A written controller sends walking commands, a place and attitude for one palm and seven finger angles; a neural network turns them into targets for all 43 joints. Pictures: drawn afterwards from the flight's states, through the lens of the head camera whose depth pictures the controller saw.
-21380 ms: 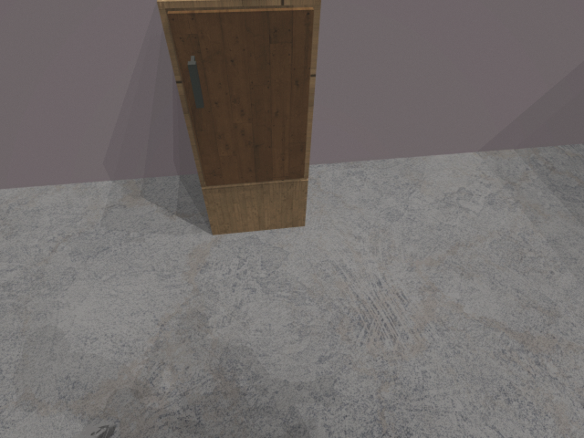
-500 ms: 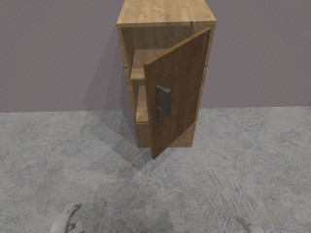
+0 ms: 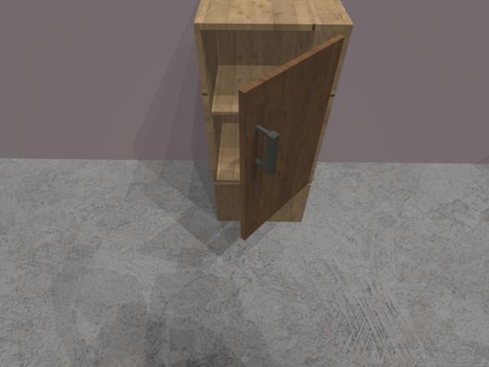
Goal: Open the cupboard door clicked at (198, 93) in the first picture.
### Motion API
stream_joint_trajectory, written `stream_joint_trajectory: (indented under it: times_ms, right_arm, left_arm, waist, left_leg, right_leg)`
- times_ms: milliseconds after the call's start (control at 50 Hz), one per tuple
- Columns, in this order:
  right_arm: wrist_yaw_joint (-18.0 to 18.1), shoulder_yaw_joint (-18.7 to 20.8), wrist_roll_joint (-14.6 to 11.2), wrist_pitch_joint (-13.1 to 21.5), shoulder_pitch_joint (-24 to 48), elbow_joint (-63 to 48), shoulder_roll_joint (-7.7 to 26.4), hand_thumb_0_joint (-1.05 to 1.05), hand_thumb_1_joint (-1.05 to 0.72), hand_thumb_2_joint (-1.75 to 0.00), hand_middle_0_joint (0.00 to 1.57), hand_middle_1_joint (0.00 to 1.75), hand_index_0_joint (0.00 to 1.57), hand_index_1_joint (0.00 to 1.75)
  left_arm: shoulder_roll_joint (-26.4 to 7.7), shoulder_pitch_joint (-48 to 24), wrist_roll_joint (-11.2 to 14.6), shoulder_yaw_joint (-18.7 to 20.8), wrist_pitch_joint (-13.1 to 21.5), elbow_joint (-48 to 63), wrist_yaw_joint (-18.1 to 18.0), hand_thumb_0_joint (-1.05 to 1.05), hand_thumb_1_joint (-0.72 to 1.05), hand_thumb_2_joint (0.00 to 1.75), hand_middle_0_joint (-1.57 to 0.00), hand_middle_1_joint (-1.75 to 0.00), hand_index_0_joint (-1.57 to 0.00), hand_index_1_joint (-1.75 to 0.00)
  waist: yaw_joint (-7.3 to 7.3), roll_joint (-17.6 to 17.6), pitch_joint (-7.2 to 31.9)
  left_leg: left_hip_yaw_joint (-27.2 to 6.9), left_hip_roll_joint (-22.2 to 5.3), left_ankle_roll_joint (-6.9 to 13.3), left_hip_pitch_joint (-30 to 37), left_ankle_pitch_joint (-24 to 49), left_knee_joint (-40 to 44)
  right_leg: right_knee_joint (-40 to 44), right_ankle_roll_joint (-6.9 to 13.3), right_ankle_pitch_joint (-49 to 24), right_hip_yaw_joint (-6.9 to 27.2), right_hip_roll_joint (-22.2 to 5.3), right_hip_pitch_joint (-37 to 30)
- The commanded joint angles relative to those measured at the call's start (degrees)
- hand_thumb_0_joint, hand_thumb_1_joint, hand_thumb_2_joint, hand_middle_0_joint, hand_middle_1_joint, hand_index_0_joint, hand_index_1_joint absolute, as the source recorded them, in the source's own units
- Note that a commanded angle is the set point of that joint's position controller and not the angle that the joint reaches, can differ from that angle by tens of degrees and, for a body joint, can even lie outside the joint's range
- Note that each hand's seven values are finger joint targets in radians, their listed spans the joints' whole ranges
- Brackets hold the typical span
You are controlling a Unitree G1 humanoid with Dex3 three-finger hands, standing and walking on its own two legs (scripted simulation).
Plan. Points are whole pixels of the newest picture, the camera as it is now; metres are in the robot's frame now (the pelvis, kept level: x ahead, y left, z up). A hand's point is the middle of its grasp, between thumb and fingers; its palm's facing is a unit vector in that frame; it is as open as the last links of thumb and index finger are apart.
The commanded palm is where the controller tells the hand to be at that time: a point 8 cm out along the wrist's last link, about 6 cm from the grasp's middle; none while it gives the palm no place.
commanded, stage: let the arm hang, fingers relaxed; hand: left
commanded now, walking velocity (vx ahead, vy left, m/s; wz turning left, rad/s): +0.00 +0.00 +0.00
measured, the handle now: (265, 150) +0.60 -0.01 -0.03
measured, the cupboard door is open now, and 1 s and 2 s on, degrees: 46 46 46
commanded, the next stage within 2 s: look to check the result in 0.40 s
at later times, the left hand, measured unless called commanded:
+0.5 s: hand out of the picture -0.01 +0.15 -0.18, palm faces +0.05 -0.98 -0.17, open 7.4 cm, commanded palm none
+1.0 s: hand out of the picture +0.01 +0.14 -0.18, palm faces +0.06 -0.99 -0.16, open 7.4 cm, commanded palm none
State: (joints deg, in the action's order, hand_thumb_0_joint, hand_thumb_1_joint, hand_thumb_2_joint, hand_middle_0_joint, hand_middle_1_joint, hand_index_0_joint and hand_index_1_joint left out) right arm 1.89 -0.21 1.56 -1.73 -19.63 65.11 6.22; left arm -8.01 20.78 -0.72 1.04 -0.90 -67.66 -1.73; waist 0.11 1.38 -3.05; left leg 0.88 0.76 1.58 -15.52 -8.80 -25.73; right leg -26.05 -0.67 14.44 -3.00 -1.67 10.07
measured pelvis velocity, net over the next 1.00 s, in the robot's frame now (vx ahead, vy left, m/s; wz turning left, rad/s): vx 0.03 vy -0.01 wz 0.00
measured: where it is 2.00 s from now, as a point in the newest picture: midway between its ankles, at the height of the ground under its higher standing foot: outside the picture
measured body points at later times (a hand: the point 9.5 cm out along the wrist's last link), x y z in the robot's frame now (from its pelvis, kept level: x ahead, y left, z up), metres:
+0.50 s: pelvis +0.01 -0.01 +0.00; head +0.02 -0.01 +0.45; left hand -0.02 +0.20 -0.16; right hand -0.02 -0.22 -0.16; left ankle +0.06 +0.10 -0.74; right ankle +0.00 -0.13 -0.74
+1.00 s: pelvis +0.03 -0.01 +0.00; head +0.04 -0.01 +0.45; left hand +0.01 +0.20 -0.16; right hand +0.02 -0.22 -0.16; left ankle +0.06 +0.10 -0.74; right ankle +0.00 -0.13 -0.74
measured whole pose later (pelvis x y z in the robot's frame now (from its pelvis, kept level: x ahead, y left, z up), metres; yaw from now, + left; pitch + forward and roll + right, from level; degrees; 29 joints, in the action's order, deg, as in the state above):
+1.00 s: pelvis +0.03 -0.01 +0.00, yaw +0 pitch -2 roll +0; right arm 2.5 -0.2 1.4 -0.5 -15.7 65.8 7.0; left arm -6.4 16.2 -0.5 1.0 0.4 -66.3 -2.1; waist 0.1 0.0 -3.2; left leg 0.5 0.5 0.7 -12.5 -10.5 -24.5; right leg -24.4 -0.1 16.0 -3.3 -1.3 6.8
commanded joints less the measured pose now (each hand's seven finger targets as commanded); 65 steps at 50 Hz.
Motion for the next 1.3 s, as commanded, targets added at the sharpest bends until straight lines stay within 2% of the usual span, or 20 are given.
stream_joint_trajectory:
  times_ms: [0, 120, 140, 280, 340, 360, 440, 520, 740, 880, 900, 1040, 1140, 1160, 1240, 1280]
  right_arm:
    - [0.3, 1.2, -0.1, 1.0, -3.5, -1.4, 6.0, 0.0, -0.9, -0.9, 0.2, 0.3, 0.2, 0.3]
    - [0.2, 1.4, 0.0, 1.2, -3.1, -1.4, 4.8, 0.0, -0.9, -0.9, 0.2, 0.3, 0.2, 0.3]
    - [0.2, 1.4, 0.1, 1.2, -3.1, -1.4, 4.7, 0.0, -0.9, -0.9, 0.2, 0.3, 0.2, 0.3]
    - [0.3, 1.2, 0.0, 1.5, -2.6, -1.3, 4.2, 0.0, -0.9, -0.9, 0.2, 0.3, 0.2, 0.3]
    - [0.3, 1.2, 0.0, 1.5, -2.6, -1.4, 4.5, 0.0, -0.9, -0.9, 0.2, 0.3, 0.2, 0.3]
    - [0.3, 1.2, 0.0, 1.5, -2.3, -1.4, 4.4, 0.0, -0.9, -0.9, 0.2, 0.3, 0.2, 0.3]
    - [0.3, 1.1, -0.1, 1.4, -2.4, -1.3, 4.5, 0.0, -0.9, -0.9, 0.2, 0.3, 0.2, 0.3]
    - [0.4, 1.0, -0.2, 1.4, -1.9, -1.1, 4.8, 0.0, -0.9, -0.9, 0.2, 0.3, 0.2, 0.3]
    - [0.6, 0.8, -0.3, 1.6, -1.0, -0.5, 5.1, 0.0, -0.9, -0.9, 0.2, 0.3, 0.2, 0.3]
    - [0.7, 0.7, -0.3, 1.9, -0.5, -0.2, 5.2, 0.0, -0.9, -0.9, 0.2, 0.3, 0.2, 0.3]
    - [0.7, 0.7, -0.5, 1.9, -0.3, -0.4, 5.5, 0.0, -0.9, -0.9, 0.2, 0.3, 0.2, 0.3]
    - [0.6, 0.6, -0.3, 1.8, 0.0, 0.0, 5.5, 0.0, -0.9, -0.9, 0.2, 0.3, 0.2, 0.3]
    - [1.3, 2.1, -0.3, 0.9, 0.5, -1.1, 7.3, 0.0, -0.9, -0.9, 0.2, 0.3, 0.2, 0.3]
    - [1.4, 2.5, -0.2, 0.7, 0.7, -1.8, 7.8, 0.0, -0.9, -0.9, 0.2, 0.3, 0.2, 0.3]
    - [1.6, 3.9, 0.0, 0.5, 1.8, -5.0, 10.3, 0.0, -0.9, -0.9, 0.2, 0.3, 0.2, 0.3]
    - [1.7, 4.6, 0.0, 0.6, 2.1, -6.4, 12.1, 0.0, -0.9, -0.9, 0.2, 0.3, 0.2, 0.3]
  left_arm:
    - [-4.4, 3.8, 0.0, 0.7, 0.6, 1.8, -0.5, 0.0, 0.9, 0.9, -0.2, -0.3, -0.2, -0.3]
    - [-3.4, 3.2, -0.1, 1.0, 0.7, 2.6, -0.7, 0.0, 0.9, 0.9, -0.2, -0.3, -0.2, -0.3]
    - [-3.2, 2.8, -0.1, 1.0, 0.8, 2.8, -0.7, 0.0, 0.9, 0.9, -0.2, -0.3, -0.2, -0.3]
    - [-3.2, 1.7, 0.0, 1.0, 1.0, 3.1, -0.7, 0.0, 0.9, 0.9, -0.2, -0.3, -0.2, -0.3]
    - [-3.6, 1.3, 0.0, 1.1, 1.1, 3.1, -0.6, 0.0, 0.9, 0.9, -0.2, -0.3, -0.2, -0.3]
    - [-3.5, 1.3, 0.1, 1.1, 1.1, 3.1, -0.5, 0.0, 0.9, 0.9, -0.2, -0.3, -0.2, -0.3]
    - [-3.8, 1.0, 0.1, 1.0, 1.2, 3.0, -0.5, 0.0, 0.9, 0.9, -0.2, -0.3, -0.2, -0.3]
    - [-4.0, 0.8, 0.2, 0.9, 1.2, 2.8, -0.6, 0.0, 0.9, 0.9, -0.2, -0.3, -0.2, -0.3]
    - [-3.7, 0.8, 0.3, 0.7, 1.3, 2.2, -0.6, 0.0, 0.9, 0.9, -0.2, -0.3, -0.2, -0.3]
    - [-3.8, 0.7, 0.3, 0.7, 1.4, 2.1, -0.6, 0.0, 0.9, 0.9, -0.2, -0.3, -0.2, -0.3]
    - [-4.1, 1.0, 0.3, 0.8, 1.5, 2.2, -0.6, 0.0, 0.9, 0.9, -0.2, -0.3, -0.2, -0.3]
    - [-4.1, 0.4, 0.3, 0.6, 1.4, 2.1, -0.6, 0.0, 0.9, 0.9, -0.2, -0.3, -0.2, -0.3]
    - [-5.8, -1.2, 0.0, 2.3, 0.2, 4.1, -0.2, 0.0, 0.9, 0.9, -0.2, -0.3, -0.2, -0.3]
    - [-6.1, -1.7, 0.0, 2.7, -0.1, 4.8, 0.0, 0.0, 0.9, 0.9, -0.2, -0.3, -0.2, -0.3]
    - [-6.4, -3.1, -0.4, 3.9, -1.0, 7.9, 0.8, 0.0, 0.9, 0.9, -0.2, -0.3, -0.2, -0.3]
    - [-6.0, -3.5, -0.5, 4.2, -1.3, 9.3, 1.2, 0.0, 0.9, 0.9, -0.2, -0.3, -0.2, -0.3]
  waist:
    - [0.01, -0.6, -3.3]
    - [-0.09, -1.3, -3.9]
    - [-0.23, -0.4, -4.2]
    - [-0.32, -0.5, -4.0]
    - [-0.45, -0.9, -3.4]
    - [-0.38, 0.1, -3.1]
    - [-0.58, -1.9, -2.6]
    - [-0.64, -0.6, -2.2]
    - [-0.35, -1.5, -1.8]
    - [-0.26, -0.9, -1.1]
    - [0.01, -1.9, -0.9]
    - [-0.19, -1.0, -2.3]
    - [-0.49, -1.4, -2.2]
    - [-0.61, -0.6, -2.4]
    - [-0.52, 2.6, -0.9]
    - [-0.25, 6.8, 0.1]
  left_leg:
    - [-7.1, -5.5, 1.0, -1.5, -11.2, 8.2]
    - [-6.9, -5.3, 1.0, -2.2, -11.0, 8.0]
    - [-6.7, -5.2, 0.9, -2.2, -10.7, 8.1]
    - [-5.9, -4.9, 0.6, -0.9, -7.3, 7.0]
    - [-5.4, -4.9, 0.5, -0.2, -5.8, 6.4]
    - [-5.4, -4.8, 0.5, 0.5, -5.1, 6.1]
    - [-4.9, -4.6, 0.3, 1.4, -3.4, 5.2]
    - [-4.9, -4.9, 0.2, 2.2, -1.4, 4.8]
    - [-5.1, -5.4, 0.4, 3.4, 1.4, 5.1]
    - [-5.1, -5.5, 0.5, 4.6, 4.8, 5.1]
    - [-5.0, -5.5, 0.5, 4.7, 5.7, 4.8]
    - [-4.7, -5.3, 0.2, 4.5, 4.4, 5.4]
    - [-2.3, -6.8, 0.2, 5.1, 2.9, 1.7]
    - [-2.1, -7.4, 0.3, 4.8, 1.5, 1.5]
    - [-4.5, -11.2, 2.0, 4.5, -3.4, 3.5]
    - [-7.7, -15.1, 4.0, 4.4, -5.1, 6.3]
  right_leg:
    - [5.3, 2.8, 5.8, 3.3, -2.8, 4.3]
    - [5.2, 2.7, 5.6, 3.5, -3.0, 4.9]
    - [5.1, 2.7, 5.3, 3.7, -2.9, 5.3]
    - [5.7, 2.8, 3.6, 4.2, -3.4, 5.0]
    - [6.1, 2.9, 3.4, 4.4, -3.6, 4.6]
    - [6.2, 2.9, 2.9, 4.4, -3.8, 4.6]
    - [6.9, 3.0, 3.1, 4.6, -4.0, 4.4]
    - [6.8, 3.0, 1.8, 4.2, -4.1, 3.7]
    - [6.7, 2.7, -1.1, 3.7, -3.9, 1.9]
    - [6.8, 2.6, -3.7, 3.6, -4.2, 0.5]
    - [6.9, 2.5, -4.2, 3.5, -4.1, 0.3]
    - [7.5, 2.6, -3.5, 3.7, -4.2, 0.3]
    - [4.9, 3.3, -5.3, 6.0, -3.8, 3.8]
    - [3.9, 3.5, -4.7, 6.4, -3.5, 5.0]
    - [-1.9, 3.1, -2.0, 6.1, -0.6, 8.6]
    - [-8.1, 2.5, 0.8, 4.3, 1.3, 10.3]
